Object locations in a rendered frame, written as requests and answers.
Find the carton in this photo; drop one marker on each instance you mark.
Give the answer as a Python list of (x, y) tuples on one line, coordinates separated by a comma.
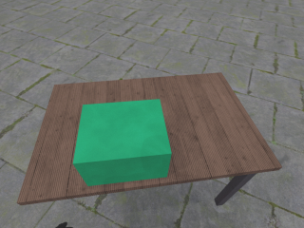
[(122, 141)]

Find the table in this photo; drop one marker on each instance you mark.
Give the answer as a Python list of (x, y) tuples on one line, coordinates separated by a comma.
[(210, 133)]

